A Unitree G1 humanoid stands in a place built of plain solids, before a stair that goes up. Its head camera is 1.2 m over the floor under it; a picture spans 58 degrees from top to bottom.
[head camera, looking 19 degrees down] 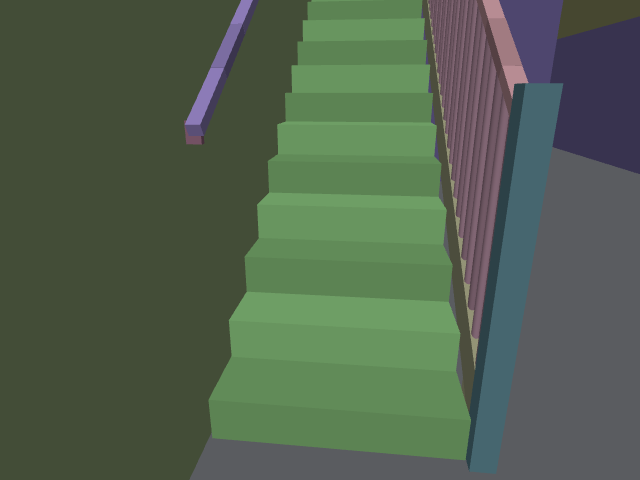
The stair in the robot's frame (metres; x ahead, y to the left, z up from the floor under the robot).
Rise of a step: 0.17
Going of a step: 0.26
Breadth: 0.90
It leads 6 degrees to the right of straight ahead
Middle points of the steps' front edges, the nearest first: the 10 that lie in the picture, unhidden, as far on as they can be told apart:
1.21 -0.05 0.17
1.47 -0.08 0.34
1.73 -0.11 0.51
1.99 -0.14 0.68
2.25 -0.17 0.85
2.51 -0.20 1.02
2.77 -0.23 1.19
3.03 -0.26 1.36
3.29 -0.29 1.53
3.55 -0.32 1.70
